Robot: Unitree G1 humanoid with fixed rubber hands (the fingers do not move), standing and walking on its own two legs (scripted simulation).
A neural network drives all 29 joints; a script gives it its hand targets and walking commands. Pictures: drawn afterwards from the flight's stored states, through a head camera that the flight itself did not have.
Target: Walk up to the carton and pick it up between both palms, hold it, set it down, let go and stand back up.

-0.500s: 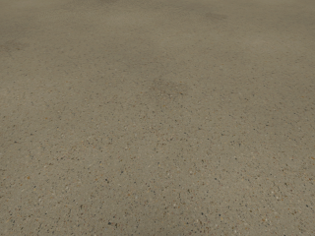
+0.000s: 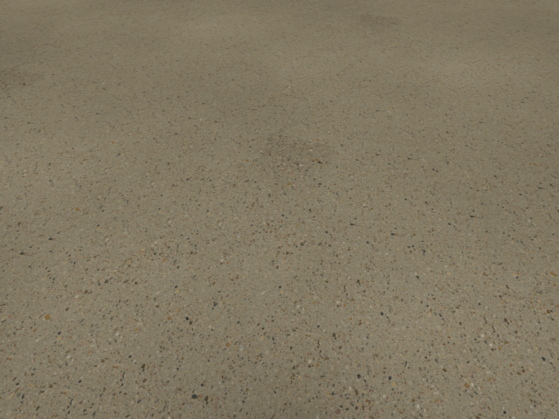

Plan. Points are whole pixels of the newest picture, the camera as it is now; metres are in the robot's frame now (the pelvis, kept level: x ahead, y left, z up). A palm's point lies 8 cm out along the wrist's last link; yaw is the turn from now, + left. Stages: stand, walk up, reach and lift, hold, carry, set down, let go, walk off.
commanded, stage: walk up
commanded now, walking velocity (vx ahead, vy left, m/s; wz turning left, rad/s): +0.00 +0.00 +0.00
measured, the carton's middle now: out of the picture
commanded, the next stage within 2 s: none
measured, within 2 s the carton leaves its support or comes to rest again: neither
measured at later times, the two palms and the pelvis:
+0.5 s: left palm out of the picture +0.11 +0.22 -0.14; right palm out of the picture +0.02 -0.34 -0.17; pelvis -0.05 -0.04 -0.04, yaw -14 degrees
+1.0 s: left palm out of the picture +0.10 +0.17 -0.15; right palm out of the picture -0.21 -0.29 -0.11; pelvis -0.14 -0.01 -0.02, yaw -36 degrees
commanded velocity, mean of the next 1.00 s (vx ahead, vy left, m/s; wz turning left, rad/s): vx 0.00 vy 0.00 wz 0.00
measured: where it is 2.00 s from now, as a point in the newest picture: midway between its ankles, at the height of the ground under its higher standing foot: outside the picture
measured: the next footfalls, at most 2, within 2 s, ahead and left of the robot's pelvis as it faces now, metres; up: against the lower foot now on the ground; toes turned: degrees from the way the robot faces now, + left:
left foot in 0.72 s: -0.01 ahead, +0.03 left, +0.00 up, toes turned -20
right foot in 1.20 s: -0.27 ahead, -0.18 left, +0.00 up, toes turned -53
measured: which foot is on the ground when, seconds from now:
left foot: down 0.00-0.40, up 0.42-0.70, down 0.72-1.00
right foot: down 0.00-0.74, up 0.76-1.00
